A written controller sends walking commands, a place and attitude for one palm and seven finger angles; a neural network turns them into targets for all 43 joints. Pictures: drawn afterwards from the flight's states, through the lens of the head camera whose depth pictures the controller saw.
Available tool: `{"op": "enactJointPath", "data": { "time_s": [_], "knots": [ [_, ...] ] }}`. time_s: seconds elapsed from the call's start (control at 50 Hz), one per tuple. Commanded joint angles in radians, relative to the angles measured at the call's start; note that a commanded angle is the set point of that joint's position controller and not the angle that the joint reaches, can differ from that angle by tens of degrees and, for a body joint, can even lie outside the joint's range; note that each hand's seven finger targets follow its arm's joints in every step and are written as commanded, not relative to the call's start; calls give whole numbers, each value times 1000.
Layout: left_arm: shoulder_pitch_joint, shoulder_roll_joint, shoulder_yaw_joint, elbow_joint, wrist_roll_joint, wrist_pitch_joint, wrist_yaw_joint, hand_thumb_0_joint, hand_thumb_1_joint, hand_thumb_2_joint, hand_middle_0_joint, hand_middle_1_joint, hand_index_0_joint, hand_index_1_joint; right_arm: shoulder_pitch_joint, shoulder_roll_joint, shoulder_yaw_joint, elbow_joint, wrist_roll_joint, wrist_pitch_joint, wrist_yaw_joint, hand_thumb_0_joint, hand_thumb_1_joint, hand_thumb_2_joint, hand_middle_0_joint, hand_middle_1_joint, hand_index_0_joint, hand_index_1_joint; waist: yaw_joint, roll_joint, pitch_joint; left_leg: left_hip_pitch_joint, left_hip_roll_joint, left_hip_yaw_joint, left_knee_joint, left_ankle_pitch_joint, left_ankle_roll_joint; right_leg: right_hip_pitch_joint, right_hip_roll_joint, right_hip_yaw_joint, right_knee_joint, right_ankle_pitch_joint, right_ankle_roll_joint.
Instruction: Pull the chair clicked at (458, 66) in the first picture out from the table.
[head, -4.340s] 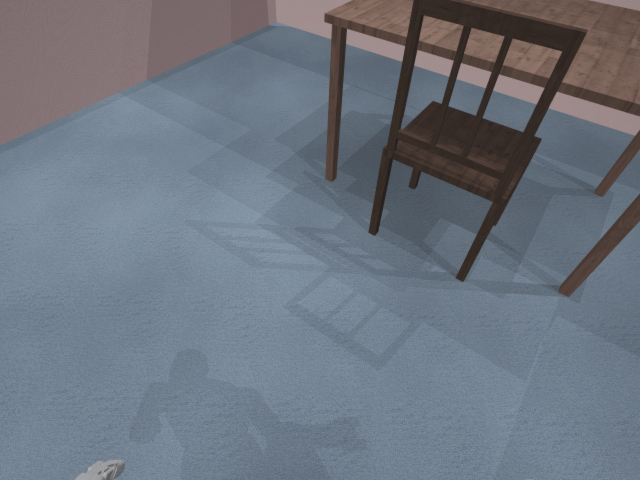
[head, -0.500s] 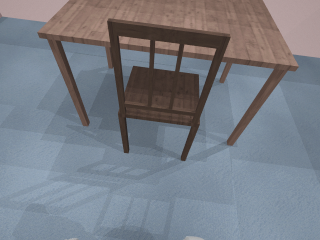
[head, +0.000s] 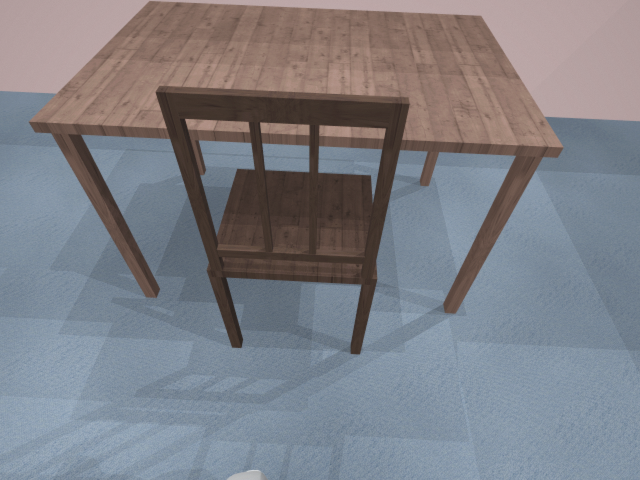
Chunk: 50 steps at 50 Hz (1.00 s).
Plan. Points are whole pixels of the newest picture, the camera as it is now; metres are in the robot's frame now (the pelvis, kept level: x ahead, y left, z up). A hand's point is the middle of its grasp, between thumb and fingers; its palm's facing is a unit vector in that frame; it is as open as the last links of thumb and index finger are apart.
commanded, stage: take the last steps up to it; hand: left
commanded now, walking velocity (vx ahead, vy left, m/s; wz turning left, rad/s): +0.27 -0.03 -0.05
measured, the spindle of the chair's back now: (262, 195) +0.65 +0.17 -0.07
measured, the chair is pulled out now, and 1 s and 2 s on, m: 0.00 0.00 0.00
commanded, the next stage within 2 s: come to a stop and stand still in 0.36 s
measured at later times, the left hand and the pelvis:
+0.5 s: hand (229, 441) +0.21 +0.15 -0.17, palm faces +0.01 -0.97 -0.24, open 7.3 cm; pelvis +0.15 -0.04 -0.01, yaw -2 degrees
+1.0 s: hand (227, 429) +0.23 +0.16 -0.18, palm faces +0.04 -0.97 -0.22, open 7.4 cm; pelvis +0.18 -0.03 +0.00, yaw -2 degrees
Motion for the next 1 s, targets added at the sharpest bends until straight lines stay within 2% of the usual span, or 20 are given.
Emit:
{"op": "enactJointPath", "data": {
  "time_s": [0.0,0.02,0.06,0.08,0.12,0.2,0.32,0.38,0.4,0.42,0.44,0.46,0.5,0.54,0.72,0.78,0.8,0.84,0.88,0.98],
  "knots": [
    [7,156,27,-21,-11,-20,4,0,900,900,-200,-300,-200,-300,37,-44,-6,-44,0,-47,-11,0,-900,-900,200,300,200,300,-53,-93,67,174,-53,53,-212,94,29,-127,-230,149,-11,308,-108],
    [13,133,24,-16,-15,-18,2,0,900,900,-200,-300,-200,-300,126,-68,-10,-7,-5,-55,-20,0,-900,-900,200,300,200,300,-85,-30,36,338,-57,39,-285,122,41,-197,-185,119,142,351,-84],
    [31,55,12,-61,-24,-17,-12,0,900,900,-200,-300,-200,-300,327,-241,-44,24,-17,-57,-37,0,-900,-900,200,300,200,300,-128,336,-72,569,349,-520,-527,44,216,-521,3,-25,668,-221,-2],
    [-15,88,18,-78,-10,-12,-7,0,900,900,-200,-300,-200,-300,298,-222,-39,26,-9,-49,-45,0,-900,-900,200,300,200,300,-128,238,-49,484,371,-557,-581,-91,242,-557,-31,63,816,-244,-15],
    [-74,74,23,-78,-5,-8,-19,0,900,900,-200,-300,-200,-300,160,-127,-17,-12,-3,-55,-48,0,-900,-900,200,300,200,300,-79,126,87,306,297,-413,-610,-111,224,-598,-115,91,872,-83,-9],
    [8,22,19,-56,-2,18,-23,0,900,900,-200,-300,-200,-300,79,-83,-4,-20,1,-72,-48,0,-900,-900,200,300,200,300,-3,96,35,227,194,-127,-584,207,187,-456,-141,42,662,-8,30],
    [-71,12,12,-95,-1,17,-21,0,900,900,-200,-300,-200,-300,92,-115,-20,-6,-4,-46,-36,0,-900,-900,200,300,200,300,-18,122,63,188,173,-86,-540,119,189,-325,-105,-40,344,30,43],
    [16,49,20,-65,2,4,-18,0,900,900,-200,-300,-200,-300,73,-99,-17,-1,-1,-35,-31,0,-900,-900,200,300,200,300,32,60,42,116,106,-38,-390,-6,122,-130,-67,-71,167,139,39],
    [76,96,27,-47,4,-6,-12,0,900,900,-200,-300,-200,-300,77,-76,-11,-3,3,-36,-29,0,-900,-900,200,300,200,300,60,-36,12,69,43,14,-242,-57,83,-42,-129,30,86,115,16],
    [120,181,42,-34,6,-16,-3,0,900,900,-200,-300,-200,-300,102,-11,0,-20,10,-40,-23,0,-900,-900,200,300,200,300,63,-257,-14,-89,-61,82,-17,-185,43,61,-320,315,-15,122,-62],
    [165,234,50,-37,-8,-16,2,0,900,900,-200,-300,-200,-300,72,-24,3,-54,12,-28,-26,0,-900,-900,200,300,200,300,84,-336,-41,-128,-78,29,175,-334,39,48,-446,492,-143,139,-148],
    [101,203,41,-43,-11,-18,8,0,900,900,-200,-300,-200,-300,53,-39,0,-46,8,-25,-33,0,-900,-900,200,300,200,300,59,-309,-22,-113,-49,-56,254,-269,40,-21,-437,469,-142,321,-159],
    [-50,120,13,-69,-9,-20,22,0,900,900,-200,-300,-200,-300,77,-11,14,3,15,-20,-42,0,-900,-900,200,300,200,300,-8,-97,-19,-5,-11,-86,208,-163,11,-103,-379,258,-50,698,-156],
    [-104,115,6,-78,-6,-14,30,0,900,900,-200,-300,-200,-300,113,23,22,29,23,1,-43,0,-900,-900,200,300,200,300,-30,-77,-46,97,-28,-61,86,-122,-5,-149,-337,137,-13,837,-136],
    [-94,178,38,-82,-6,33,43,0,900,900,-200,-300,-200,-300,19,-37,-2,-32,14,40,-43,0,-900,-900,200,300,200,300,5,-141,-37,124,-69,-46,-137,-11,-18,-85,-343,137,54,806,-132],
    [-117,168,38,-93,-13,44,42,0,900,900,-200,-300,-200,-300,44,-53,-6,-26,9,31,-42,0,-900,-900,200,300,200,300,-16,-75,-44,292,-27,-56,-327,315,2,-183,-280,98,132,598,-56],
    [-98,137,33,-104,-16,49,42,0,900,900,-200,-300,-200,-300,51,-94,-10,-39,3,23,-44,0,-900,-900,200,300,200,300,-11,60,-69,357,92,-163,-335,639,55,-238,-194,40,200,401,-1],
    [-87,98,14,-112,-19,61,47,0,900,900,-200,-300,-200,-300,19,-138,-11,-56,5,17,-53,0,-900,-900,200,300,200,300,-3,244,-67,303,233,-292,-432,923,199,-257,-66,-3,424,-194,58],
    [-109,107,21,-104,-19,71,45,0,900,900,-200,-300,-200,-300,-32,-135,-6,-74,0,15,-67,0,-900,-900,200,300,200,300,1,169,-47,272,225,-283,-432,831,242,-309,-63,98,613,-255,53],
    [-96,95,10,-101,-16,74,32,0,900,900,-200,-300,-200,-300,-73,-135,-11,-87,4,15,-61,0,-900,-900,200,300,200,300,-9,121,-87,331,175,-219,-445,579,214,-313,-70,86,517,-183,76]
  ]
}}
